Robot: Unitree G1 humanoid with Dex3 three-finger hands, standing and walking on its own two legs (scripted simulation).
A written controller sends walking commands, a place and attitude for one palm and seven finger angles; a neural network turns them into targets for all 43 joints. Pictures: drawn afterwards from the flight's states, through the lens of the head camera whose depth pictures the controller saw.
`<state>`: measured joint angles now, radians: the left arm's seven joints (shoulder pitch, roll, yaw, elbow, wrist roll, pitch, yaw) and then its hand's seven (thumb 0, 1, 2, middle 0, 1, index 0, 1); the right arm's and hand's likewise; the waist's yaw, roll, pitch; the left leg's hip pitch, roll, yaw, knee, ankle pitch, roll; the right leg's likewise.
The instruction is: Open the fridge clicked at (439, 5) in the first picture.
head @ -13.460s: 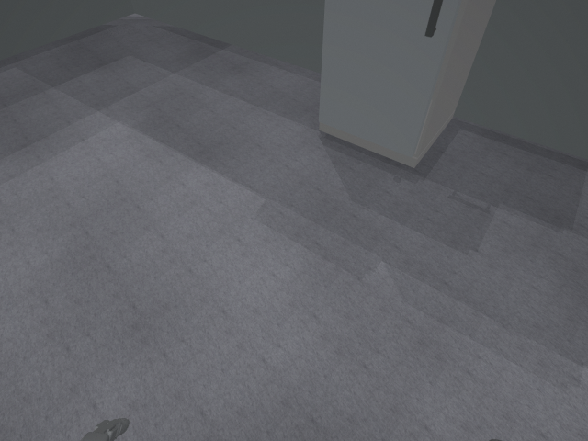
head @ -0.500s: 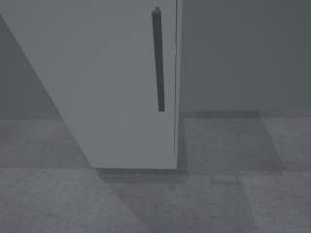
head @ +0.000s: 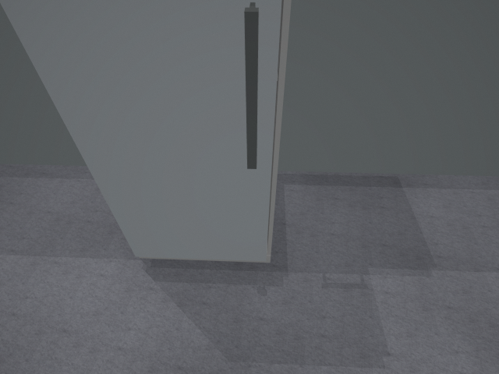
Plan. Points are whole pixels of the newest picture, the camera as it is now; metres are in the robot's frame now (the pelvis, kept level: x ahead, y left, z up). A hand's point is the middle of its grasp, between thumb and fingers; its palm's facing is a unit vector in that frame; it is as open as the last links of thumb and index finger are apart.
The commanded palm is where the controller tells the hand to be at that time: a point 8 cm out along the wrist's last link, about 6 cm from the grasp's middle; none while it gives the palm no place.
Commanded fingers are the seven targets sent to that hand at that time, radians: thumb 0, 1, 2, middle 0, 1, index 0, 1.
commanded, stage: come to a stop and stand still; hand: right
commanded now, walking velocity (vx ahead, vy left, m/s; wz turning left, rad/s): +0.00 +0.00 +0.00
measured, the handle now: (252, 98) +0.68 +0.03 +0.11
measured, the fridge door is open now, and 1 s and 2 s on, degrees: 0 0 0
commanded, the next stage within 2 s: look again from close up in 1.24 s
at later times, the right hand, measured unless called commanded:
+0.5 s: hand out of the picture -0.04 -0.10 -0.18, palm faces +0.04 +0.99 -0.12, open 7.4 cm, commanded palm none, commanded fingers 0.00 -0.90 -0.90 0.20 0.30 0.20 0.30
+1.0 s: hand out of the picture +0.02 -0.10 -0.18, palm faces +0.02 +0.99 -0.15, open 7.4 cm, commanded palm none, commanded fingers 0.00 -0.90 -0.90 0.20 0.30 0.20 0.30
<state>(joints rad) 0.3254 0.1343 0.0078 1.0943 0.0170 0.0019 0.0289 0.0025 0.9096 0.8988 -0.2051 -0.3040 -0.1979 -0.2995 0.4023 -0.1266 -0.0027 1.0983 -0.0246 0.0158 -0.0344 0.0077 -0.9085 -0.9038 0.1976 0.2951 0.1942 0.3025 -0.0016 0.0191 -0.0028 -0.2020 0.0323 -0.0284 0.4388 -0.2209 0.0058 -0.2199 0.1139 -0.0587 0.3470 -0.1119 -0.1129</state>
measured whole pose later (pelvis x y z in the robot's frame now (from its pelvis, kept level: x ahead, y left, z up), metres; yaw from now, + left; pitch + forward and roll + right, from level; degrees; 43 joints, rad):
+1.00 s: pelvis +0.03 +0.05 +0.00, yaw +0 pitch +0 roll +0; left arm 0.32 0.11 -0.02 1.12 0.02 -0.02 0.04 0.00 0.91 0.90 -0.20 -0.30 -0.20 -0.30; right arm 0.34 -0.12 0.02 1.08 -0.01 -0.02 -0.04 0.01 -0.91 -0.90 0.20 0.30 0.19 0.30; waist 0.01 0.01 0.02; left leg -0.16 -0.04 0.00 0.42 -0.25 0.03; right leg -0.22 0.04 -0.03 0.42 -0.19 -0.05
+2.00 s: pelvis +0.07 +0.06 +0.00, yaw +0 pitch +0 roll -1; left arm 0.30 0.13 -0.03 1.14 0.01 -0.03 0.04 0.00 0.91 0.90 -0.20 -0.30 -0.20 -0.30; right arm 0.35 -0.11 0.02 1.10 -0.01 -0.02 -0.04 0.01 -0.91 -0.90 0.20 0.30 0.20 0.30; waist 0.00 0.02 0.02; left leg -0.09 -0.03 0.00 0.39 -0.29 0.04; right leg -0.15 0.05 -0.02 0.38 -0.23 -0.04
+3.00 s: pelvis +0.21 +0.12 -0.01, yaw +0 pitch -1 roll +1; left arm 0.20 0.13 0.03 1.02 0.02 -0.05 0.07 -0.01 0.95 0.90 -0.21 -0.30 -0.20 -0.30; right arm 0.40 -0.14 -0.06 1.05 -0.04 0.03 -0.01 0.01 -0.91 -0.90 0.20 0.30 0.20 0.30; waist -0.02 0.05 0.05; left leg -0.47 -0.02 0.00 1.29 -0.35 0.00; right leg -0.30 -0.04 -0.13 0.57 -0.26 -0.06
